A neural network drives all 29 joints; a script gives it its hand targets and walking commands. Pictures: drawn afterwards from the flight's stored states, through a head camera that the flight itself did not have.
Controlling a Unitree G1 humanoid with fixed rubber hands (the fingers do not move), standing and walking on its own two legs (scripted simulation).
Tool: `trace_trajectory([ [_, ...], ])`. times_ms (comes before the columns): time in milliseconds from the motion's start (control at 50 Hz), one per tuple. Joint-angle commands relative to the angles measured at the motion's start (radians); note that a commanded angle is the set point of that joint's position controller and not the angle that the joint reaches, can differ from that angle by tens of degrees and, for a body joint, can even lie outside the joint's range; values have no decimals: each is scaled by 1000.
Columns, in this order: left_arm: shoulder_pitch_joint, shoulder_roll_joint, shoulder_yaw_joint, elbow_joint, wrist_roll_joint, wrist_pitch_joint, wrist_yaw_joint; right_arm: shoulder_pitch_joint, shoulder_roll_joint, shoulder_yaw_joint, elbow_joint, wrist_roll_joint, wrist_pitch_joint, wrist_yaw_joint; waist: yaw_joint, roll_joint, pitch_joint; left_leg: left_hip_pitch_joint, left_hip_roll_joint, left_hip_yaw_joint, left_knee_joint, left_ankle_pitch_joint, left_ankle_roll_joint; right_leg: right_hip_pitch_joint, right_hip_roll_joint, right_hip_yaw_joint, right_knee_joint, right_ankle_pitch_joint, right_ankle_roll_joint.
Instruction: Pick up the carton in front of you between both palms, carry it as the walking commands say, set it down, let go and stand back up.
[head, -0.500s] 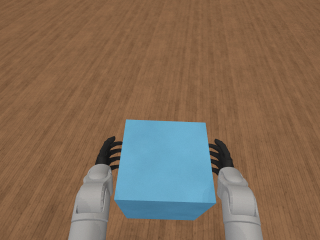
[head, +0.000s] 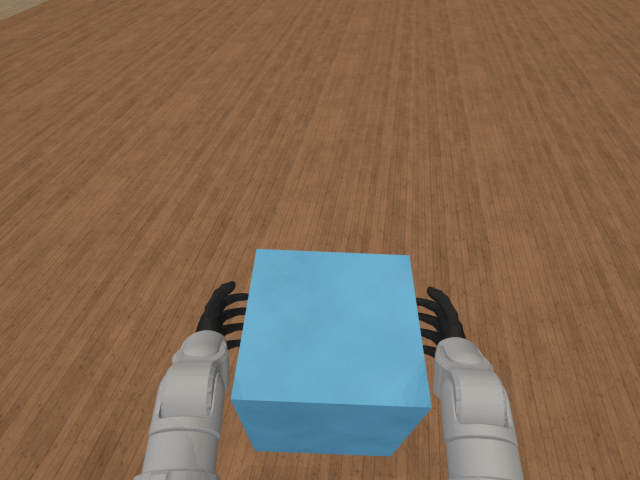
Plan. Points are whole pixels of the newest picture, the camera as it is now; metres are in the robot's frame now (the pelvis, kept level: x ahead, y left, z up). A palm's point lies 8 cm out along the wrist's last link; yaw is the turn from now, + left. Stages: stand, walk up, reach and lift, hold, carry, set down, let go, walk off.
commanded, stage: carry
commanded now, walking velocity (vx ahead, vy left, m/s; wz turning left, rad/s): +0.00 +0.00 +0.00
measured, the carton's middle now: (327, 358) +0.31 +0.00 -0.05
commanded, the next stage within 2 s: hold in 1.30 s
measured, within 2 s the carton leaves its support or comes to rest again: neither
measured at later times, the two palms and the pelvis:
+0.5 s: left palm (202, 368) +0.25 +0.15 +0.04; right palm (456, 376) +0.25 -0.15 +0.04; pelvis -0.04 +0.00 +0.00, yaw +0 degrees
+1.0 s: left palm (190, 388) +0.23 +0.16 +0.04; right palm (455, 396) +0.23 -0.14 +0.04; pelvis -0.06 +0.01 +0.00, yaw +0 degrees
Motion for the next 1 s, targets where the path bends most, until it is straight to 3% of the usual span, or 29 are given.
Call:
trace_trajectory([
  [0,-422,-881,-574,-66,-249,-35,-224,-406,871,574,-60,250,-32,228,-4,6,-324,108,100,-66,4,692,2,182,-103,83,17,658,-22],
  [100,-433,-876,-564,-60,-245,-35,-224,-421,869,571,-58,248,-32,228,-4,9,-300,88,109,-71,-9,620,14,158,-103,87,7,533,-20],
  [220,-463,-880,-555,-44,-244,-34,-225,-451,875,564,-42,248,-30,229,-4,-5,-261,50,101,-74,-44,451,18,158,-110,98,-31,476,-20],
  [420,-485,-894,-520,7,-227,-27,-234,-475,890,526,11,234,-21,238,-1,-4,-219,-1,104,-87,-96,283,27,135,-111,109,-85,336,-16],
  [980,-492,-908,-527,-3,-235,-22,-242,-480,903,532,-3,241,-18,242,-1,-5,-239,-36,103,-102,-109,238,40,116,-112,111,-103,277,-6],
])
